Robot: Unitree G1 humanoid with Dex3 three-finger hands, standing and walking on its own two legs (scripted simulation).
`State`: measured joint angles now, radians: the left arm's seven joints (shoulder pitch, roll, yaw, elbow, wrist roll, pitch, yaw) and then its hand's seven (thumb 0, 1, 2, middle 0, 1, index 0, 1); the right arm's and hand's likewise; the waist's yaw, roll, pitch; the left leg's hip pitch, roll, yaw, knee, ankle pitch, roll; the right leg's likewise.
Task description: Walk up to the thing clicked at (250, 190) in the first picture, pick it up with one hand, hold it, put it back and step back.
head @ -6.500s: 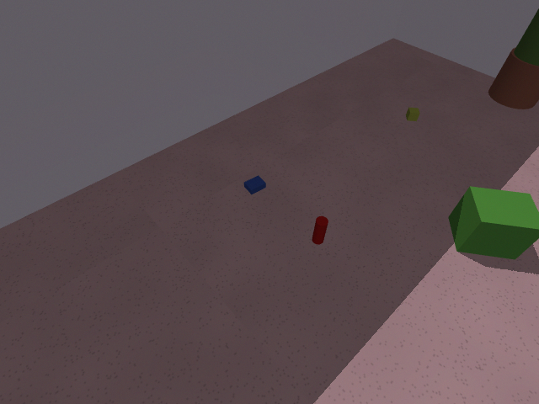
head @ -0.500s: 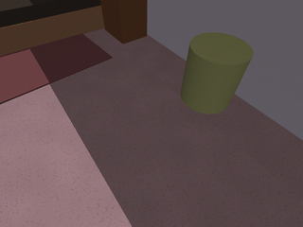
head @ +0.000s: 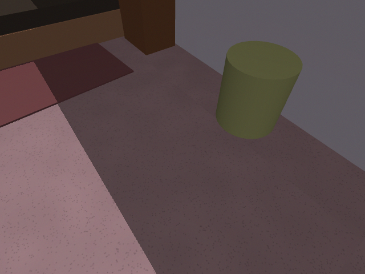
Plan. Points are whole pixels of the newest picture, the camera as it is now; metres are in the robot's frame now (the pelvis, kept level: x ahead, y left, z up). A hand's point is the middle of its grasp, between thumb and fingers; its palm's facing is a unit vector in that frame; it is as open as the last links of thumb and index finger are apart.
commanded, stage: stand
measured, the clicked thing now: out of the picture -0.03 -1.21 -0.77
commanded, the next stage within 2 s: walk up in 0.34 s
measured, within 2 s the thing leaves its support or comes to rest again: neither
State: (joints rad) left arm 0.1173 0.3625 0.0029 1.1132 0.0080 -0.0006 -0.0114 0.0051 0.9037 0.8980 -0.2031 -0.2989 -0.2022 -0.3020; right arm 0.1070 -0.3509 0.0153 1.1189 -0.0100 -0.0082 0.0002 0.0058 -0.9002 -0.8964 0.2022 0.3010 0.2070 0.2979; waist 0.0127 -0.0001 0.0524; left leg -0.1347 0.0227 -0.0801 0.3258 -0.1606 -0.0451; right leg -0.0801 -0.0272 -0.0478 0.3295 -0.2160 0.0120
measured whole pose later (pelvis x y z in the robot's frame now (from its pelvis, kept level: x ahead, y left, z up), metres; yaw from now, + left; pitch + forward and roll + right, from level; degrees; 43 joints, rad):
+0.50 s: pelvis +0.02 +0.01 +0.00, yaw +2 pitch -2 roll +0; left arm 0.21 0.38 0.08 1.03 0.04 -0.04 -0.05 0.00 0.90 0.90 -0.21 -0.30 -0.21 -0.30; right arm 0.21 -0.39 -0.06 1.07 -0.04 -0.01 0.04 0.01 -0.90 -0.90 0.20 0.30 0.21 0.30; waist 0.04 -0.01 0.02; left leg -0.31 0.02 -0.02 0.70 -0.42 0.01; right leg -0.08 -0.06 -0.07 0.39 -0.28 -0.03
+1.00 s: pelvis +0.19 +0.05 -0.01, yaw -1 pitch -3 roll +2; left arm 0.26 0.43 0.06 0.95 0.02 -0.01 -0.10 0.01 0.91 0.90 -0.20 -0.30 -0.20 -0.30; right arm 0.33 -0.38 -0.07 0.92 -0.02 -0.08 0.05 0.01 -0.90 -0.90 0.21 0.30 0.21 0.30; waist -0.01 -0.05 0.08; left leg 0.00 0.00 0.11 0.38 -0.32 0.01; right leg -0.48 -0.10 0.02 0.68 -0.19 -0.01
